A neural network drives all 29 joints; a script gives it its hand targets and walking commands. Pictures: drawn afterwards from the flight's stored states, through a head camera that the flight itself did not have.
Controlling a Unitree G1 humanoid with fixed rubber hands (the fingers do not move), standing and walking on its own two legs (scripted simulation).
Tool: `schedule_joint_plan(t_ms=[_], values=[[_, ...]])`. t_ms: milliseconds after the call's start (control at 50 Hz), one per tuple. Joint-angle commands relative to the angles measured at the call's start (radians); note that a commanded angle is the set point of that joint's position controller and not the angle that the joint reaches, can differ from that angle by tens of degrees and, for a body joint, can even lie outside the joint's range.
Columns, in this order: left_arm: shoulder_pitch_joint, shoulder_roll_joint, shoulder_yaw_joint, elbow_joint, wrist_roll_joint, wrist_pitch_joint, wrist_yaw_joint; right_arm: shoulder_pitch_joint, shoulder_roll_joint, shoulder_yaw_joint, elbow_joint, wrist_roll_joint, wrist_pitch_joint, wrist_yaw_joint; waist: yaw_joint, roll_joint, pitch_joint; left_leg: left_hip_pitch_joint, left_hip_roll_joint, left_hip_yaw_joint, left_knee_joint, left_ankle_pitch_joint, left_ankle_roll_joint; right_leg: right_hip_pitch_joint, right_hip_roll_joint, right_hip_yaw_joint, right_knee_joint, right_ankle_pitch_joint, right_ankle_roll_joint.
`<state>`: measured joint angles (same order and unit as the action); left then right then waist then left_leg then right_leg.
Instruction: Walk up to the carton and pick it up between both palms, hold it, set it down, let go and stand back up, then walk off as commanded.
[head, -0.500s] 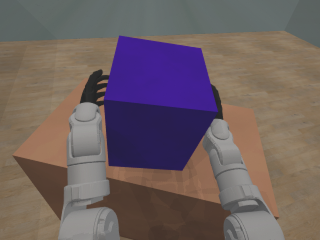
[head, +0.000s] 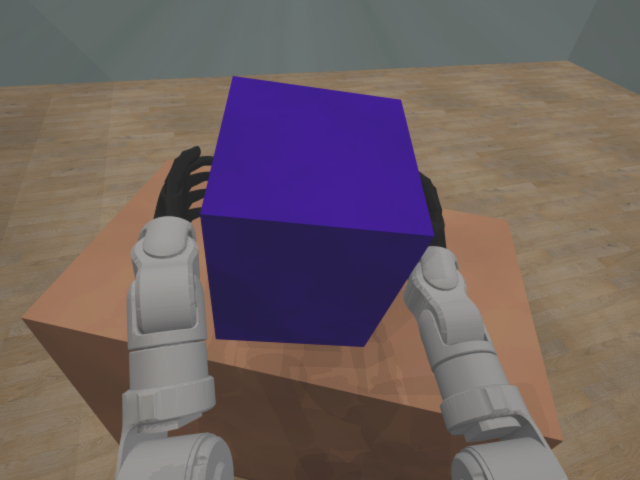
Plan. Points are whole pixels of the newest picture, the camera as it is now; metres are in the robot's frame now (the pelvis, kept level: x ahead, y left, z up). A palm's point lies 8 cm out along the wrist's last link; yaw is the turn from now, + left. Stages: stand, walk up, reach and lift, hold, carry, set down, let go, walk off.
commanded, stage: hold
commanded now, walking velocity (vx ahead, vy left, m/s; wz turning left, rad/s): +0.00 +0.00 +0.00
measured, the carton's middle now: (304, 224) +0.38 -0.01 +0.15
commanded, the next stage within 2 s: none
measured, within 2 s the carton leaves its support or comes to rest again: neither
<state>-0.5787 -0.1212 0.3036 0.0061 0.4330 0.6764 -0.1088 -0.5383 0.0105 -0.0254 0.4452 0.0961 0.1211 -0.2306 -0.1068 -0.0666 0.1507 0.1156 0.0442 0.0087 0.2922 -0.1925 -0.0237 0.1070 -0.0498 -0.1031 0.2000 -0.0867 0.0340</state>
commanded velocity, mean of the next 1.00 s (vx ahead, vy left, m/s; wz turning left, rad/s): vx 0.00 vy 0.00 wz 0.00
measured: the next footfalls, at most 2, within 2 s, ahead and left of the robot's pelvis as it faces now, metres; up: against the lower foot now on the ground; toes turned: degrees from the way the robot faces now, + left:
none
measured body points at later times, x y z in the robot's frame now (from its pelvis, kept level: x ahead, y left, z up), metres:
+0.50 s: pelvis -0.01 +0.00 +0.00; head -0.03 +0.02 +0.45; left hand +0.38 +0.13 +0.18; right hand +0.36 -0.16 +0.15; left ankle +0.00 +0.13 -0.75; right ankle +0.03 -0.14 -0.75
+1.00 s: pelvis +0.00 +0.00 +0.00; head -0.02 +0.03 +0.45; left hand +0.38 +0.13 +0.18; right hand +0.36 -0.16 +0.16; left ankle +0.00 +0.13 -0.75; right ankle +0.03 -0.14 -0.75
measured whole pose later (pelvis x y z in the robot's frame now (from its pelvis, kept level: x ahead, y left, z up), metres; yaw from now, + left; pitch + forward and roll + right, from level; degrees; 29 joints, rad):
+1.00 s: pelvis +0.00 +0.00 +0.00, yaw +0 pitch -12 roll -1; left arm -0.60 -0.12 0.31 0.01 0.45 0.70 -0.11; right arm -0.56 0.01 -0.04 0.47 0.09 0.12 -0.22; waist -0.10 -0.07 0.16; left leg 0.11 0.04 0.02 0.30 -0.19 -0.02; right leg 0.10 -0.05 -0.10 0.21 -0.09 0.04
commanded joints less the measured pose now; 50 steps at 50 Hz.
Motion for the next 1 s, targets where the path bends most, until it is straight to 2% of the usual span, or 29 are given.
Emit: schedule_joint_plan(t_ms=[0, 40, 100, 120, 180, 200, 220, 300, 320, 360, 380, 420, 460, 480, 500, 540, 580, 600, 620, 660, 680, 700, 720, 740, 800, 840, 900, 960, 980], values=[[-0.418, -0.392, -0.363, 0.003, -0.105, -0.015, -0.133, -0.615, 0.419, 0.362, -0.242, 0.032, -0.059, 0.123, -0.001, 0.071, -0.294, -0.046, -0.09, 0.086, -0.03, 0.357, -0.009, 0.167, 0.106, -0.048, 0.024, 0.158, -0.019], [-0.473, -0.364, -0.325, 0.011, -0.083, -0.013, -0.128, -0.642, 0.408, 0.347, -0.177, 0.016, -0.048, 0.136, 0.019, 0.065, -0.237, -0.093, -0.095, 0.104, -0.06, 0.262, 0.005, 0.155, 0.101, -0.048, 0.013, 0.078, -0.021], [-0.465, -0.378, -0.369, 0.037, -0.114, -0.019, -0.138, -0.655, 0.415, 0.339, -0.24, 0.003, -0.067, 0.126, -0.016, 0.025, -0.314, -0.076, -0.099, 0.09, -0.041, 0.273, 0.002, 0.173, 0.093, -0.041, 0.022, 0.119, -0.014], [-0.494, -0.394, -0.361, -0.001, -0.105, -0.024, -0.13, -0.672, 0.423, 0.349, -0.199, 0.017, -0.07, 0.134, 0.014, 0.07, -0.312, -0.061, -0.093, 0.094, -0.045, 0.317, -0.004, 0.17, 0.104, -0.049, 0.027, 0.102, -0.019], [-0.524, -0.402, -0.381, 0.025, -0.125, -0.029, -0.125, -0.689, 0.398, 0.304, -0.184, 0.0, -0.066, 0.142, -0.026, 0.077, -0.284, -0.062, -0.086, 0.089, -0.036, 0.277, -0.012, 0.116, 0.106, -0.055, 0.016, 0.036, -0.031], [-0.531, -0.409, -0.378, 0.02, -0.12, -0.035, -0.124, -0.658, 0.419, 0.301, -0.177, -0.01, -0.072, 0.148, -0.009, 0.09, -0.3, -0.069, -0.083, 0.088, -0.051, 0.23, -0.006, 0.108, 0.107, -0.057, 0.015, -0.002, -0.029], [-0.544, -0.384, -0.379, 0.059, -0.122, -0.036, -0.127, -0.688, 0.402, 0.264, -0.19, -0.034, -0.071, 0.148, -0.027, 0.05, -0.292, -0.101, -0.087, 0.095, -0.056, 0.176, 0.008, 0.097, 0.096, -0.054, 0.011, -0.018, -0.023], [-0.479, -0.392, -0.342, 0.079, -0.11, -0.037, -0.127, -0.679, 0.418, 0.306, -0.188, -0.018, -0.075, 0.152, 0.027, 0.047, -0.346, -0.101, -0.085, 0.098, -0.056, 0.244, 0.014, 0.146, 0.1, -0.048, 0.023, 0.068, -0.018], [-0.475, -0.394, -0.353, 0.08, -0.115, -0.038, -0.128, -0.669, 0.426, 0.303, -0.181, -0.012, -0.081, 0.15, -0.012, 0.046, -0.356, -0.087, -0.088, 0.093, -0.041, 0.266, 0.009, 0.16, 0.096, -0.047, 0.028, 0.107, -0.019], [-0.519, -0.379, -0.319, 0.099, -0.1, -0.038, -0.125, -0.682, 0.423, 0.27, -0.122, -0.033, -0.067, 0.159, 0.012, 0.058, -0.266, -0.138, -0.092, 0.103, -0.087, 0.126, 0.023, 0.138, 0.084, -0.044, 0.006, -0.021, -0.023], [-0.532, -0.387, -0.329, 0.092, -0.106, -0.042, -0.132, -0.658, 0.419, 0.254, -0.113, -0.036, -0.072, 0.158, -0.019, 0.051, -0.301, -0.133, -0.086, 0.095, -0.078, 0.127, 0.018, 0.115, 0.088, -0.049, 0.015, -0.016, -0.024], [-0.491, -0.391, -0.31, 0.106, -0.109, -0.037, -0.118, -0.702, 0.432, 0.293, -0.149, -0.027, -0.079, 0.164, 0.044, 0.05, -0.327, -0.123, -0.089, 0.1, -0.079, 0.194, 0.024, 0.129, 0.097, -0.051, 0.016, 0.012, -0.025], [-0.536, -0.394, -0.302, 0.124, -0.103, -0.041, -0.122, -0.752, 0.433, 0.272, -0.136, -0.032, -0.081, 0.171, 0.053, 0.038, -0.338, -0.135, -0.094, 0.104, -0.08, 0.145, 0.028, 0.126, 0.093, -0.046, 0.013, -0.02, -0.025], [-0.515, -0.38, -0.299, 0.132, -0.101, -0.044, -0.127, -0.684, 0.441, 0.244, -0.118, -0.064, -0.077, 0.158, 0.006, 0.004, -0.324, -0.129, -0.094, 0.109, -0.082, 0.141, 0.036, 0.14, 0.088, -0.041, 0.008, 0.016, -0.012], [-0.514, -0.408, -0.312, 0.119, -0.103, -0.044, -0.124, -0.711, 0.453, 0.29, -0.141, -0.029, -0.089, 0.161, 0.021, 0.046, -0.353, -0.099, -0.091, 0.105, -0.077, 0.193, 0.025, 0.148, 0.092, -0.045, 0.013, 0.04, -0.024], [-0.504, -0.382, -0.335, 0.097, -0.118, -0.052, -0.129, -0.704, 0.436, 0.293, -0.169, -0.024, -0.091, 0.147, -0.003, 0.006, -0.373, -0.087, -0.1, 0.107, -0.038, 0.246, 0.019, 0.158, 0.087, -0.041, 0.03, 0.131, -0.008], [-0.481, -0.396, -0.354, 0.034, -0.127, -0.056, -0.12, -0.639, 0.424, 0.317, -0.152, 0.004, -0.086, 0.137, 0.006, 0.035, -0.397, -0.039, -0.097, 0.097, -0.027, 0.363, 0.005, 0.159, 0.101, -0.042, 0.034, 0.185, -0.005], [-0.47, -0.396, -0.379, 0.028, -0.145, -0.06, -0.129, -0.623, 0.443, 0.318, -0.169, -0.001, -0.083, 0.129, -0.027, 0.027, -0.39, -0.027, -0.098, 0.089, -0.017, 0.385, 0.0, 0.171, 0.1, -0.044, 0.026, 0.207, -0.01], [-0.452, -0.389, -0.361, 0.048, -0.127, -0.048, -0.13, -0.652, 0.438, 0.346, -0.214, 0.014, -0.084, 0.12, 0.003, 0.032, -0.368, -0.02, -0.097, 0.095, -0.009, 0.393, -0.003, 0.183, 0.101, -0.042, 0.033, 0.226, -0.01], [-0.433, -0.389, -0.363, 0.032, -0.119, -0.042, -0.133, -0.627, 0.422, 0.334, -0.187, 0.0, -0.08, 0.119, -0.008, 0.028, -0.34, -0.029, -0.087, 0.09, -0.026, 0.365, 0.002, 0.16, 0.101, -0.047, 0.025, 0.183, -0.007], [-0.434, -0.399, -0.391, -0.006, -0.126, -0.046, -0.122, -0.606, 0.41, 0.347, -0.213, 0.008, -0.083, 0.119, -0.008, 0.085, -0.368, -0.014, -0.085, 0.086, -0.022, 0.379, -0.01, 0.169, 0.102, -0.05, 0.026, 0.198, -0.016], [-0.424, -0.385, -0.387, 0.012, -0.121, -0.048, -0.134, -0.571, 0.415, 0.325, -0.192, -0.004, -0.078, 0.111, -0.047, 0.032, -0.319, -0.027, -0.091, 0.081, -0.015, 0.372, -0.01, 0.162, 0.099, -0.052, 0.022, 0.19, -0.008], [-0.448, -0.384, -0.399, -0.009, -0.129, -0.049, -0.137, -0.582, 0.428, 0.334, -0.208, -0.006, -0.08, 0.111, -0.058, 0.052, -0.3, -0.033, -0.093, 0.076, -0.016, 0.363, -0.006, 0.156, 0.094, -0.043, 0.023, 0.183, -0.009], [-0.457, -0.391, -0.386, -0.008, -0.117, -0.04, -0.129, -0.639, 0.418, 0.346, -0.206, 0.021, -0.077, 0.119, -0.022, 0.087, -0.297, -0.037, -0.09, 0.092, -0.014, 0.364, -0.013, 0.151, 0.102, -0.055, 0.029, 0.159, -0.012], [-0.461, -0.397, -0.412, -0.039, -0.127, -0.035, -0.117, -0.662, 0.412, 0.376, -0.234, 0.05, -0.08, 0.132, 0.008, 0.092, -0.326, -0.036, -0.077, 0.081, -0.004, 0.394, -0.023, 0.124, 0.117, -0.061, 0.037, 0.122, -0.019], [-0.43, -0.433, -0.446, -0.063, -0.123, -0.028, -0.104, -0.633, 0.405, 0.354, -0.229, 0.044, -0.085, 0.134, -0.009, 0.142, -0.351, 0.023, -0.073, 0.076, 0.016, 0.482, -0.043, 0.104, 0.126, -0.056, 0.032, 0.136, -0.029], [-0.457, -0.404, -0.411, -0.026, -0.116, -0.02, -0.115, -0.613, 0.4, 0.334, -0.189, 0.016, -0.057, 0.139, -0.015, 0.07, -0.262, -0.03, -0.084, 0.087, -0.014, 0.37, -0.017, 0.109, 0.112, -0.06, 0.028, 0.112, -0.015], [-0.455, -0.385, -0.368, -0.003, -0.111, -0.013, -0.126, -0.651, 0.412, 0.348, -0.237, 0.023, -0.065, 0.142, 0.011, 0.085, -0.302, -0.07, -0.087, 0.09, -0.024, 0.321, -0.01, 0.146, 0.106, -0.056, 0.033, 0.117, -0.024], [-0.435, -0.378, -0.354, 0.057, -0.096, -0.002, -0.132, -0.648, 0.396, 0.317, -0.205, -0.002, -0.055, 0.134, 0.009, 0.024, -0.25, -0.09, -0.091, 0.092, -0.038, 0.265, 0.006, 0.121, 0.102, -0.045, 0.024, 0.085, -0.013]])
